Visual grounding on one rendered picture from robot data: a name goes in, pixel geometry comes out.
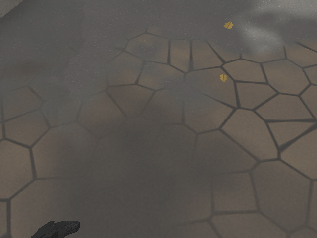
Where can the left robot hand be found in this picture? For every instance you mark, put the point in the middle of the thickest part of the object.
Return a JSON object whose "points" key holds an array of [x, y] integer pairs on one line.
{"points": [[57, 229]]}

